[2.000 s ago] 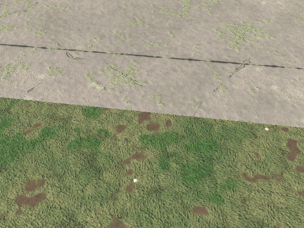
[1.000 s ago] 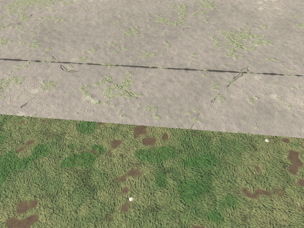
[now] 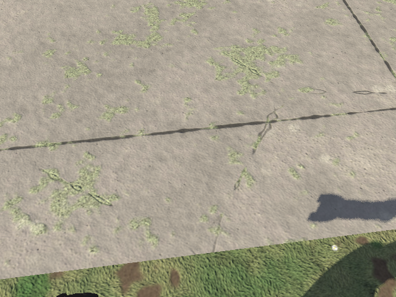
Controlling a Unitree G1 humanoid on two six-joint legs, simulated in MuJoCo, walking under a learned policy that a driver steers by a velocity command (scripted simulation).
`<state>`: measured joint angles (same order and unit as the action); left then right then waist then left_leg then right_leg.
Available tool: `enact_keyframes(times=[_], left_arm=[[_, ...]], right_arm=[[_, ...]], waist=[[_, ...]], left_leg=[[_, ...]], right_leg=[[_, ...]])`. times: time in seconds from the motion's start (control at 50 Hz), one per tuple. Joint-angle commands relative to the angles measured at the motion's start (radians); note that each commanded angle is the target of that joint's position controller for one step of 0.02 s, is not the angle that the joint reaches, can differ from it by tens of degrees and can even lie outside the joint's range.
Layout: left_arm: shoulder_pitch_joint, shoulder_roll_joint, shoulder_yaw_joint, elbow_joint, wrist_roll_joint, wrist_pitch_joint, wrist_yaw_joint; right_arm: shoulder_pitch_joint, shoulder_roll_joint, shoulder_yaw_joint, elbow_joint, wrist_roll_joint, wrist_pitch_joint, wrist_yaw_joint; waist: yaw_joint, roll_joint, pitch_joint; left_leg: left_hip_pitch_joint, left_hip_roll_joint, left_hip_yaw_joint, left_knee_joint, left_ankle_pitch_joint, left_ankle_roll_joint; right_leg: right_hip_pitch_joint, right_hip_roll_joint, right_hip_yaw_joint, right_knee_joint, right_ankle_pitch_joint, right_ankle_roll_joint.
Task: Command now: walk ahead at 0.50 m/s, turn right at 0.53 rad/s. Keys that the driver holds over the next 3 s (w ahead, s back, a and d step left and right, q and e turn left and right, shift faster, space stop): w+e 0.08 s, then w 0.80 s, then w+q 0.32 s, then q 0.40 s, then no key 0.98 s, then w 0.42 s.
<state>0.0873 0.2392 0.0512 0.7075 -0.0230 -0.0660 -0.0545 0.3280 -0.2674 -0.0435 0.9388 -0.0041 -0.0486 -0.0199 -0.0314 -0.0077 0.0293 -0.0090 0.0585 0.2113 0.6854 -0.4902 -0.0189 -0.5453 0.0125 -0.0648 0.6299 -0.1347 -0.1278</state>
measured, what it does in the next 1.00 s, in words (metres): walks ahead: left foot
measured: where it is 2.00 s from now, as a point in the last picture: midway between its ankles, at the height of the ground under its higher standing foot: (219, 174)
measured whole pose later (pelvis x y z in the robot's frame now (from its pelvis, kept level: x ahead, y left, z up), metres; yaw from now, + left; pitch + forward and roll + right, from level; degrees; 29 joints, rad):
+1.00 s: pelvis +0.57 -0.04 +0.02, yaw -7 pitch +3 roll +1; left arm 0.03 0.24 0.04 0.66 -0.01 -0.09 -0.04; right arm 0.41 -0.27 -0.05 0.88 0.02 -0.06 0.00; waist -0.10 -0.03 0.01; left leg 0.02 -0.03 -0.01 0.30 -0.37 0.02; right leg -0.54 -0.04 0.01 0.50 -0.03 -0.03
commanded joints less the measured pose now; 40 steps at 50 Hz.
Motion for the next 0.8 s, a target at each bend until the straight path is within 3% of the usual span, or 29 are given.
enact_keyframes(times=[0.02, 0.04, 0.06, 0.08, 0.1, 0.16, 0.2, 0.28, 0.34, 0.4, 0.44, 0.46, 0.48, 0.5, 0.52, 0.54, 0.56, 0.58, 0.6, 0.62, 0.68, 0.72, 0.8], left_arm=[[0.402, 0.272, 0.089, -0.001, 0.01, -0.005, 0.027], [0.364, 0.214, 0.074, 0.003, 0.02, -0.011, 0.03], [0.284, 0.177, 0.064, -0.012, 0.012, -0.013, 0.031], [0.206, 0.146, 0.053, -0.036, 0.011, -0.013, 0.03], [0.16, 0.116, 0.041, -0.054, 0.021, -0.013, 0.032], [0.159, 0.128, 0.041, -0.05, 0.016, -0.021, 0.038], [0.194, 0.151, 0.046, -0.032, 0.015, -0.024, 0.05], [0.251, 0.162, 0.046, -0.004, 0.009, -0.019, 0.059], [0.296, 0.171, 0.046, 0.023, 0.006, -0.019, 0.056], [0.319, 0.176, 0.05, 0.044, 0.005, -0.009, 0.062], [0.305, 0.187, 0.054, 0.047, 0.008, 0.001, 0.068], [0.283, 0.194, 0.055, 0.043, 0.009, 0.005, 0.069], [0.265, 0.181, 0.048, 0.036, 0.013, 0.009, 0.068], [0.256, 0.144, 0.03, 0.014, 0.027, 0.008, 0.067], [0.416, 0.051, 0.003, 0.016, 0.016, -0.01, 0.061], [0.402, 0.102, 0.007, 0.031, 0.002, -0.025, 0.056], [0.281, 0.17, 0.024, 0.003, -0.015, -0.031, 0.052], [0.201, 0.169, 0.021, -0.02, -0.007, -0.033, 0.055], [0.162, 0.159, 0.024, -0.029, 0.011, -0.032, 0.057], [0.181, 0.148, 0.028, -0.028, 0.017, -0.026, 0.058], [0.227, 0.102, 0.022, -0.014, 0.017, -0.006, 0.062], [0.166, 0.092, 0.017, -0.036, 0.023, -0.005, 0.066], [0.037, 0.065, 0.007, -0.063, 0.02, -0.015, 0.057]], right_arm=[[-0.004, -0.089, 0.003, -0.145, 0.012, -0.091, 0.03], [-0.118, -0.136, -0.012, -0.182, 0.049, -0.115, 0.038], [-0.148, -0.126, -0.007, -0.197, 0.041, -0.124, 0.034], [-0.152, -0.126, -0.013, -0.188, 0.02, -0.119, 0.026], [-0.119, -0.134, -0.022, -0.183, 0.014, -0.103, 0.025], [-0.087, -0.095, -0.022, -0.185, -0.004, -0.062, 0.024], [-0.153, -0.073, -0.016, -0.21, -0.01, -0.053, 0.019], [-0.293, -0.05, -0.005, -0.242, -0.001, -0.061, 0.027], [-0.37, -0.061, -0.007, -0.269, 0.011, -0.067, 0.039], [-0.405, -0.084, -0.014, -0.296, 0.01, -0.08, 0.055], [-0.361, -0.099, -0.021, -0.291, 0.01, -0.085, 0.062], [-0.295, -0.117, -0.03, -0.276, 0.009, -0.087, 0.06], [-0.165, -0.149, -0.048, -0.24, 0.006, -0.087, 0.055], [0.014, -0.204, -0.063, -0.212, -0.007, -0.086, 0.048], [0.119, -0.278, -0.084, -0.185, -0.011, -0.078, 0.048], [0.143, -0.197, -0.065, -0.172, 0.014, -0.073, 0.053], [0.064, -0.147, -0.05, -0.186, 0.02, -0.068, 0.046], [-0.018, -0.128, -0.041, -0.203, 0.012, -0.06, 0.043], [-0.065, -0.107, -0.032, -0.208, 0.003, -0.058, 0.047], [-0.088, -0.09, -0.024, -0.21, -0.007, -0.061, 0.049], [-0.082, -0.103, -0.028, -0.191, 0.002, -0.071, 0.051], [-0.061, -0.131, -0.037, -0.176, 0.005, -0.07, 0.043], [-0.01, -0.145, -0.039, -0.15, 0.016, -0.054, 0.03]], waist=[[0.151, -0.164, -0.458], [0.167, -0.118, -0.312], [0.12, -0.022, -0.215], [0.072, 0.032, -0.152], [0.033, 0.024, -0.129], [-0.001, 0.008, -0.089], [0.017, -0.013, -0.056], [0.081, -0.052, -0.035], [0.117, -0.069, -0.005], [0.116, -0.073, 0.008], [0.085, -0.093, -0.008], [0.045, -0.102, -0.045], [-0.02, -0.088, -0.13], [-0.092, -0.018, -0.274], [-0.047, 0.259, -0.418], [-0.076, 0.262, -0.431], [-0.08, 0.165, -0.254], [-0.054, 0.07, -0.156], [-0.025, 0.035, -0.083], [0.011, 0.06, -0.064], [0.044, 0.092, -0.058], [0.035, 0.075, -0.04], [-0.01, 0.069, -0.022]], left_leg=[[-0.765, -0.107, -0.3, 0.788, -0.079, 0.021], [-0.852, -0.045, -0.325, 0.768, 0.015, 0.051], [-0.823, 0.002, -0.317, 0.673, 0.107, 0.062], [-0.753, 0.033, -0.305, 0.586, 0.146, 0.054], [-0.678, 0.061, -0.306, 0.539, 0.174, 0.046], [-0.619, 0.074, -0.271, 0.419, 0.228, 0.001], [-0.641, 0.071, -0.251, 0.295, 0.333, -0.023], [-0.58, 0.023, -0.223, -0.015, 0.606, -0.016], [-0.59, 0.005, -0.228, -0.108, 0.641, 0.004], [-0.655, -0.003, -0.24, -0.167, 0.537, 0.048], [-0.593, -0.021, -0.226, -0.188, 0.455, 0.077], [-0.488, -0.051, -0.197, -0.205, 0.431, 0.097], [-0.296, -0.064, -0.181, -0.214, 0.467, 0.127], [0.001, 0.081, -0.334, -0.174, 0.521, 0.194], [0.395, 0.314, -0.782, -0.224, 0.373, 0.368], [0.424, 0.335, -0.984, -0.355, 0.174, 0.371], [0.288, 0.302, -0.84, -0.376, 0.105, 0.313], [0.123, 0.263, -0.712, -0.397, 0.17, 0.278], [-0.015, 0.223, -0.629, -0.43, 0.267, 0.267], [-0.095, 0.19, -0.571, -0.457, 0.343, 0.258], [-0.174, 0.153, -0.455, -0.512, 0.489, 0.271], [-0.171, 0.152, -0.407, -0.534, 0.57, 0.276], [-0.139, 0.111, -0.312, -0.539, 0.598, 0.232]], right_leg=[[1.006, -0.373, 0.931, -0.309, -0.127, -0.342], [0.926, -0.33, 0.766, -0.321, -0.062, -0.27], [0.762, -0.284, 0.623, -0.322, 0.026, -0.225], [0.604, -0.243, 0.525, -0.338, 0.131, -0.197], [0.503, -0.217, 0.453, -0.363, 0.2, -0.184], [0.364, -0.185, 0.348, -0.414, 0.327, -0.184], [0.331, -0.161, 0.283, -0.435, 0.367, -0.17], [0.334, -0.107, 0.202, -0.425, 0.268, -0.101], [0.403, -0.154, 0.248, -0.414, 0.17, -0.096], [0.548, -0.217, 0.299, -0.348, 0.219, -0.086], [0.59, -0.231, 0.306, -0.297, 0.336, -0.064], [0.588, -0.212, 0.288, -0.227, 0.496, -0.048], [0.551, -0.159, 0.248, -0.08, 0.612, -0.025], [0.381, -0.099, 0.205, 0.187, 0.43, 0.009], [-0.027, 0.072, 0.144, 0.588, -0.164, 0.096], [-0.182, 0.065, 0.245, 0.698, -0.434, 0.093], [-0.259, 0.001, 0.227, 0.733, -0.36, 0.087], [-0.237, -0.054, 0.182, 0.686, -0.263, 0.085], [-0.202, -0.085, 0.163, 0.617, -0.211, 0.088], [-0.142, -0.114, 0.164, 0.566, -0.173, 0.089], [-0.09, -0.132, 0.136, 0.474, -0.129, 0.11], [-0.136, -0.143, 0.125, 0.38, -0.049, 0.13], [-0.121, -0.126, 0.099, 0.127, 0.165, 0.134]])
Next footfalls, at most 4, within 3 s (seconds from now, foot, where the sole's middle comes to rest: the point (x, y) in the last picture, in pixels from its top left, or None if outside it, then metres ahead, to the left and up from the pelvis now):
0.50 left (177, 286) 0.48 0.10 -0.75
1.02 right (254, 214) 0.73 -0.18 -0.75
1.50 left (185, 168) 0.94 0.06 -0.75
1.96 right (246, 165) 0.95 -0.18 -0.75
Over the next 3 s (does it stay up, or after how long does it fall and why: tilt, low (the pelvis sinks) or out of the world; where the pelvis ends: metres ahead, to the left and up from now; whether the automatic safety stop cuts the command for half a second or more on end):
stays up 0.99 0.00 0.03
